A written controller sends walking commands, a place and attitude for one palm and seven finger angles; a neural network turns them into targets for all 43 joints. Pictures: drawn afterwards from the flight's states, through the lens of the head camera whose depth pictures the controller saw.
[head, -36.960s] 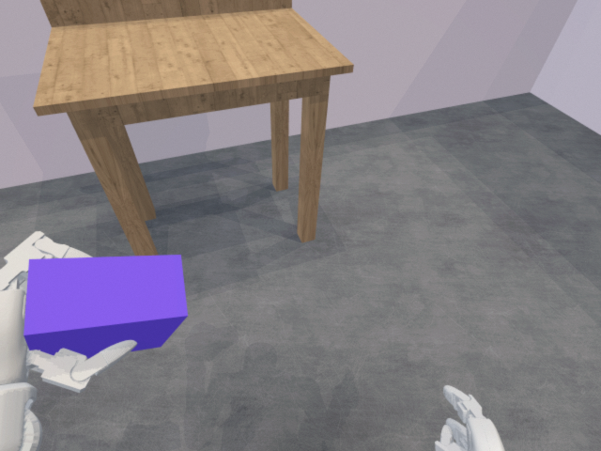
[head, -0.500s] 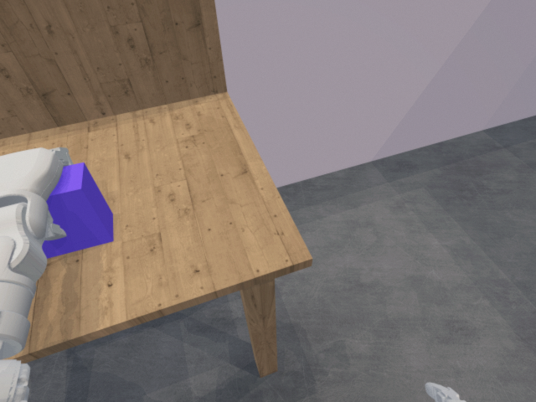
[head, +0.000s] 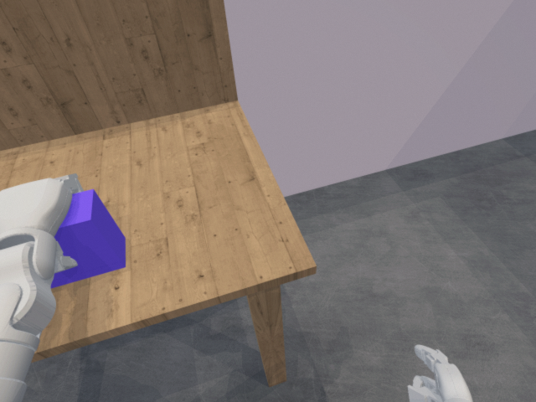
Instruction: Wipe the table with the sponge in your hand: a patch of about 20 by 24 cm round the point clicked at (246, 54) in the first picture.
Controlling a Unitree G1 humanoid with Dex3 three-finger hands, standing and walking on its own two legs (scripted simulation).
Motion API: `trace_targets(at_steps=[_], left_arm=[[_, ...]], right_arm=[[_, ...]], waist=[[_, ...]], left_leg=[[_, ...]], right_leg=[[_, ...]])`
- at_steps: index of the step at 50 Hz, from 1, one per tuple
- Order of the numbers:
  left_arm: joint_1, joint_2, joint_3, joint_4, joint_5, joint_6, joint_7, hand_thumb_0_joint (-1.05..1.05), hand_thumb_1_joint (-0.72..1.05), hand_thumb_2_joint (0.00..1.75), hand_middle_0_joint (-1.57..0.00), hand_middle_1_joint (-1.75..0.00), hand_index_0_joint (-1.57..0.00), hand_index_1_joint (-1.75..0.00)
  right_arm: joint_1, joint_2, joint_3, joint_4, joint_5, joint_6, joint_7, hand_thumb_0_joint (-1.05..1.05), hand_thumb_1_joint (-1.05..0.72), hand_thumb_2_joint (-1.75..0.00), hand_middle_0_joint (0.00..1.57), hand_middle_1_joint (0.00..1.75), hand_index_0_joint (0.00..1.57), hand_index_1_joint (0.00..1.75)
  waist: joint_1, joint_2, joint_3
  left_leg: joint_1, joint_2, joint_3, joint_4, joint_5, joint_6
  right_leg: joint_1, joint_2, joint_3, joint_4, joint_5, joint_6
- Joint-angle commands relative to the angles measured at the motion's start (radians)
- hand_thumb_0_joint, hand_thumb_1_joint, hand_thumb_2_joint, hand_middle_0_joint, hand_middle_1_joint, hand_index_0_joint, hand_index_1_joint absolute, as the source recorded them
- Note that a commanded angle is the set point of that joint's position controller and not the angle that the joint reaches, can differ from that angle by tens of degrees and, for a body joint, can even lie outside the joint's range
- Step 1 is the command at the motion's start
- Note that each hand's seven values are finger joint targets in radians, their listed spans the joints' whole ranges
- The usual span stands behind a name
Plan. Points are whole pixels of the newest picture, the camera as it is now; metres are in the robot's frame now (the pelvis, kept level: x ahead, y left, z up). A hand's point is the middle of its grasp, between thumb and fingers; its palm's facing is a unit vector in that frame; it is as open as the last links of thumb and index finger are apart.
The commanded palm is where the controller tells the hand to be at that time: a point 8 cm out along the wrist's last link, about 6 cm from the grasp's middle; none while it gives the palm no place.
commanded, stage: wipe back along the first lane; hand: left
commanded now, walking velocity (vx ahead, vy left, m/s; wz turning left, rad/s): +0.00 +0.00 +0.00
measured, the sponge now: (71, 249) +0.29 +0.35 +0.07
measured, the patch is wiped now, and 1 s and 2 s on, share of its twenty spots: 1.00 1.00 1.00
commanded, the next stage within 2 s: lift the sponge slowly off the table in 0.36 s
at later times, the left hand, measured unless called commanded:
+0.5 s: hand (53, 254) +0.25 +0.33 +0.12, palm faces +0.05 +0.00 -1.00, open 10.4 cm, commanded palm +0.21 +0.32 +0.15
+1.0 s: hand (54, 257) +0.25 +0.32 +0.13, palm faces +0.02 -0.02 -1.00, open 10.4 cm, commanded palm +0.21 +0.32 +0.19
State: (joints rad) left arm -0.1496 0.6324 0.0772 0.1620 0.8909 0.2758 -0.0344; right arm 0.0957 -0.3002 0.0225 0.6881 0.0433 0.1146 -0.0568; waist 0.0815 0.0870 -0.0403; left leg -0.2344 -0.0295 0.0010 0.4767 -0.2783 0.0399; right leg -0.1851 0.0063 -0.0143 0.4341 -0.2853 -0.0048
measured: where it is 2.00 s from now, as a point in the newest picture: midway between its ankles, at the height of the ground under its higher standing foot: outside the picture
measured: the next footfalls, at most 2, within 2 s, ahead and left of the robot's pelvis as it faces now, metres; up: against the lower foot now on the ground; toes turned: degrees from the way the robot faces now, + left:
none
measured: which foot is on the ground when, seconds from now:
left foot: down 0.00-1.00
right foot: down 0.00-1.00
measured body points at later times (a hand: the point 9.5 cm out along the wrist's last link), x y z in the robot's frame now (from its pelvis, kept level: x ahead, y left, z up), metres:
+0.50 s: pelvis -0.01 -0.01 +0.00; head -0.01 -0.04 +0.45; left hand +0.25 +0.32 +0.18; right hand +0.20 -0.23 -0.10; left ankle -0.02 +0.09 -0.74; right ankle -0.04 -0.12 -0.74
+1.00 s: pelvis -0.01 -0.01 +0.00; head -0.01 -0.04 +0.45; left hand +0.24 +0.32 +0.18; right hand +0.22 -0.23 -0.09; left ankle -0.02 +0.09 -0.74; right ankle -0.04 -0.12 -0.74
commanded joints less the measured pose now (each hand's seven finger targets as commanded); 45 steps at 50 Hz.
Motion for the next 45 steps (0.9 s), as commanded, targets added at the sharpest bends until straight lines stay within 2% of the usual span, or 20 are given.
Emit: trace_targets(at_steps=[1,5,9,12,13,14,19,22,24,27,29,32,34,35,37,38,39,41,42,45], left_arm=[[-0.026,0.162,0.041,-0.101,-0.023,0.026,-0.038,0.00,0.10,1.30,-1.20,-1.60,-1.20,-1.60],[-0.008,0.187,0.062,-0.117,-0.023,0.035,-0.040,0.00,0.10,1.30,-1.20,-1.60,-1.20,-1.60],[0.053,0.140,0.040,-0.179,-0.035,0.040,-0.040,0.00,0.10,1.30,-1.20,-1.60,-1.20,-1.60],[0.081,0.161,0.066,-0.216,-0.038,0.048,-0.037,0.00,0.10,1.30,-1.20,-1.60,-1.20,-1.60],[0.103,0.145,0.060,-0.234,-0.049,0.050,-0.034,0.00,0.10,1.30,-1.20,-1.60,-1.20,-1.60],[0.133,0.168,0.086,-0.219,-0.055,0.052,-0.030,0.00,0.10,1.30,-1.20,-1.60,-1.20,-1.60],[0.092,0.137,0.047,-0.224,-0.047,0.075,-0.023,0.00,0.10,1.30,-1.20,-1.60,-1.20,-1.60],[0.118,0.125,0.042,-0.279,-0.044,0.080,-0.023,0.00,0.10,1.30,-1.20,-1.60,-1.20,-1.60],[0.118,0.097,0.016,-0.279,-0.043,0.085,-0.021,0.00,0.10,1.30,-1.20,-1.60,-1.20,-1.60],[0.072,0.159,0.060,-0.319,-0.035,0.091,-0.020,0.00,0.10,1.30,-1.20,-1.60,-1.20,-1.60],[0.078,0.143,0.049,-0.275,-0.042,0.094,-0.022,0.00,0.10,1.30,-1.20,-1.60,-1.20,-1.60],[0.024,0.200,0.082,-0.338,-0.034,0.086,-0.025,0.00,0.10,1.30,-1.20,-1.60,-1.20,-1.60],[0.036,0.178,0.069,-0.308,-0.030,0.083,-0.023,0.00,0.10,1.30,-1.20,-1.60,-1.20,-1.60],[0.040,0.177,0.071,-0.335,-0.036,0.077,-0.025,0.00,0.10,1.30,-1.20,-1.60,-1.20,-1.60],[0.010,0.244,0.119,-0.353,-0.031,0.075,-0.022,0.00,0.10,1.30,-1.20,-1.60,-1.20,-1.60],[-0.018,0.216,0.093,-0.349,-0.030,0.073,-0.021,0.00,0.10,1.30,-1.20,-1.60,-1.20,-1.60],[0.000,0.219,0.101,-0.316,-0.031,0.074,-0.020,0.00,0.10,1.30,-1.20,-1.60,-1.20,-1.60],[-0.054,0.227,0.093,-0.353,-0.029,0.067,-0.021,0.00,0.10,1.30,-1.20,-1.60,-1.20,-1.60],[-0.072,0.262,0.121,-0.357,-0.024,0.068,-0.019,0.00,0.10,1.30,-1.20,-1.60,-1.20,-1.60],[-0.085,0.240,0.099,-0.343,-0.020,0.062,-0.022,0.00,0.10,1.30,-1.20,-1.60,-1.20,-1.60]], right_arm=[[-0.143,-0.121,-0.033,-0.151,-0.001,-0.052,-0.011,0.00,-0.90,-0.90,0.20,0.30,0.20,0.30],[-0.153,-0.121,-0.027,-0.147,-0.003,-0.052,-0.016,0.00,-0.90,-0.90,0.20,0.30,0.20,0.30],[-0.167,-0.111,-0.025,-0.161,-0.003,-0.055,-0.013,0.00,-0.90,-0.90,0.20,0.30,0.20,0.30],[-0.178,-0.115,-0.023,-0.165,-0.006,-0.056,-0.010,0.00,-0.90,-0.90,0.20,0.30,0.20,0.30],[-0.179,-0.107,-0.023,-0.169,-0.005,-0.058,-0.009,0.00,-0.90,-0.90,0.20,0.30,0.20,0.30],[-0.176,-0.110,-0.021,-0.163,-0.005,-0.059,-0.010,0.00,-0.90,-0.90,0.20,0.30,0.20,0.30],[-0.189,-0.112,-0.018,-0.159,-0.004,-0.060,-0.019,0.00,-0.90,-0.90,0.20,0.30,0.20,0.30],[-0.208,-0.111,-0.020,-0.171,-0.004,-0.063,-0.017,0.00,-0.90,-0.90,0.20,0.30,0.20,0.30],[-0.203,-0.108,-0.019,-0.165,-0.003,-0.066,-0.018,0.00,-0.90,-0.90,0.20,0.30,0.20,0.30],[-0.219,-0.112,-0.018,-0.170,-0.009,-0.067,-0.023,0.00,-0.90,-0.90,0.20,0.30,0.20,0.30],[-0.208,-0.106,-0.013,-0.159,-0.007,-0.068,-0.027,0.00,-0.90,-0.90,0.20,0.30,0.20,0.30],[-0.229,-0.110,-0.011,-0.170,-0.010,-0.067,-0.032,0.00,-0.90,-0.90,0.20,0.30,0.20,0.30],[-0.218,-0.102,-0.011,-0.157,-0.010,-0.069,-0.033,0.00,-0.90,-0.90,0.20,0.30,0.20,0.30],[-0.220,-0.102,-0.013,-0.162,-0.010,-0.069,-0.033,0.00,-0.90,-0.90,0.20,0.30,0.20,0.30],[-0.232,-0.108,-0.009,-0.165,-0.013,-0.068,-0.037,0.00,-0.90,-0.90,0.20,0.30,0.20,0.30],[-0.227,-0.100,-0.006,-0.165,-0.012,-0.072,-0.038,0.00,-0.90,-0.90,0.20,0.30,0.20,0.30],[-0.221,-0.102,-0.009,-0.156,-0.012,-0.072,-0.040,0.00,-0.90,-0.90,0.20,0.30,0.20,0.30],[-0.226,-0.103,-0.009,-0.162,-0.012,-0.073,-0.043,0.00,-0.90,-0.90,0.20,0.30,0.20,0.30],[-0.236,-0.105,-0.007,-0.164,-0.012,-0.075,-0.045,0.00,-0.90,-0.90,0.20,0.30,0.20,0.30],[-0.225,-0.103,-0.007,-0.153,-0.013,-0.076,-0.048,0.00,-0.90,-0.90,0.20,0.30,0.20,0.30]], waist=[[0.014,-0.097,-0.162],[0.015,-0.094,-0.135],[0.021,-0.089,-0.150],[0.027,-0.067,-0.149],[0.028,-0.079,-0.144],[0.030,-0.093,-0.121],[0.018,-0.092,-0.085],[0.029,-0.072,-0.129],[0.020,-0.085,-0.114],[0.028,-0.080,-0.139],[0.022,-0.105,-0.104],[0.029,-0.058,-0.139],[0.024,-0.057,-0.110],[0.030,-0.057,-0.126],[0.033,-0.040,-0.149],[0.028,-0.050,-0.143],[0.025,-0.056,-0.118],[0.026,-0.037,-0.134],[0.029,-0.023,-0.149],[0.024,-0.023,-0.153]], left_leg=[[0.047,-0.006,-0.003,-0.037,0.420,-0.006],[0.039,-0.007,0.000,-0.045,0.383,-0.007],[0.051,-0.005,-0.003,-0.045,0.389,-0.007],[0.047,-0.006,-0.006,-0.049,0.385,-0.011],[0.048,-0.006,-0.002,-0.047,0.377,-0.008],[0.037,-0.005,-0.003,-0.050,0.364,-0.009],[0.030,-0.005,-0.001,-0.066,0.297,-0.009],[0.050,-0.007,-0.006,-0.065,0.316,-0.010],[0.047,-0.005,-0.004,-0.064,0.320,-0.009],[0.056,-0.008,-0.009,-0.066,0.317,-0.007],[0.044,-0.008,-0.005,-0.070,0.298,-0.005],[0.062,-0.014,-0.005,-0.070,0.303,-0.005],[0.060,-0.012,-0.005,-0.072,0.307,-0.005],[0.068,-0.014,-0.004,-0.072,0.313,-0.004],[0.074,-0.014,-0.005,-0.070,0.317,-0.006],[0.070,-0.017,-0.003,-0.068,0.322,-0.004],[0.067,-0.014,-0.003,-0.071,0.313,-0.005],[0.080,-0.019,-0.003,-0.073,0.315,-0.003],[0.088,-0.017,-0.004,-0.073,0.313,-0.004],[0.092,-0.020,0.000,-0.071,0.338,-0.004]], right_leg=[[0.126,0.029,-0.008,-0.003,0.396,-0.042],[0.123,0.030,-0.005,-0.008,0.375,-0.043],[0.134,0.029,-0.006,-0.006,0.373,-0.041],[0.140,0.032,0.007,-0.007,0.372,-0.047],[0.141,0.028,-0.001,-0.005,0.368,-0.042],[0.139,0.031,0.000,-0.007,0.362,-0.041],[0.109,0.033,0.000,-0.024,0.290,-0.041],[0.131,0.034,0.011,-0.020,0.304,-0.046],[0.123,0.032,0.001,-0.018,0.310,-0.042],[0.138,0.035,0.014,-0.018,0.310,-0.047],[0.127,0.033,0.001,-0.023,0.293,-0.042],[0.142,0.033,0.017,-0.026,0.297,-0.046],[0.126,0.034,0.004,-0.030,0.288,-0.046],[0.137,0.033,0.004,-0.030,0.297,-0.044],[0.150,0.035,0.019,-0.028,0.303,-0.049],[0.147,0.032,0.005,-0.028,0.305,-0.046],[0.135,0.035,0.004,-0.034,0.293,-0.045],[0.140,0.033,0.005,-0.038,0.297,-0.046],[0.143,0.037,0.016,-0.039,0.289,-0.051],[0.149,0.034,0.004,-0.039,0.318,-0.049]])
